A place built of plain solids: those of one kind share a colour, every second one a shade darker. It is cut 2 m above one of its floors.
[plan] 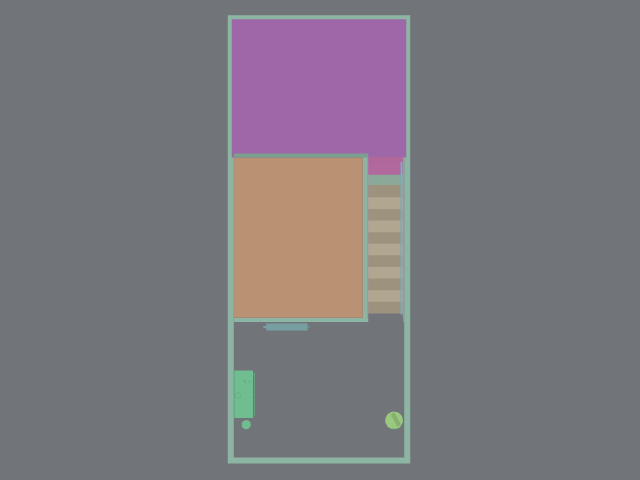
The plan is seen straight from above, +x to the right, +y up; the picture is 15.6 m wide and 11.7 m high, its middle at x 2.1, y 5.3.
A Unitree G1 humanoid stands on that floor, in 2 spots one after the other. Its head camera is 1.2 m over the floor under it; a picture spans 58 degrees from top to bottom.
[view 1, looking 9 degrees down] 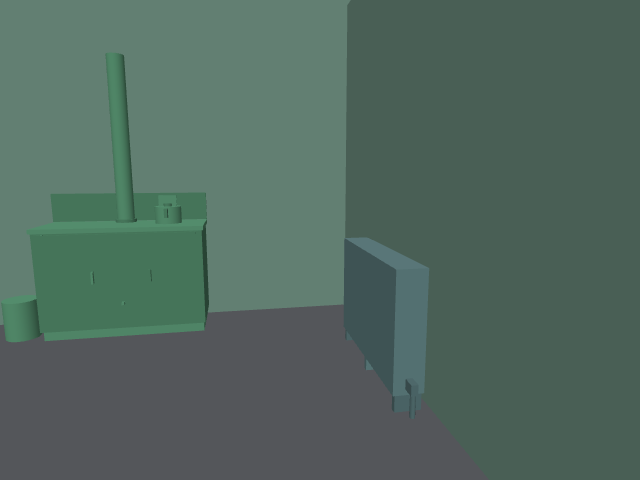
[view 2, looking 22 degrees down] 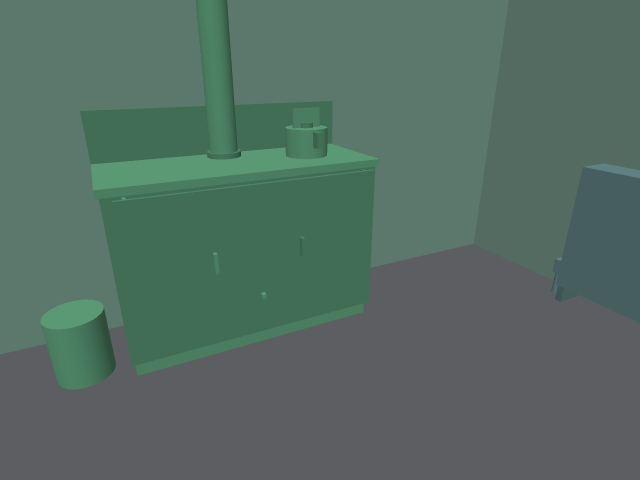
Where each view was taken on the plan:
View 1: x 3.70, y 2.36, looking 169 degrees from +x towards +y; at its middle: wall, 3.82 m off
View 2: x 2.08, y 1.00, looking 153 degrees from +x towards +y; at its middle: kitchen_range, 1.96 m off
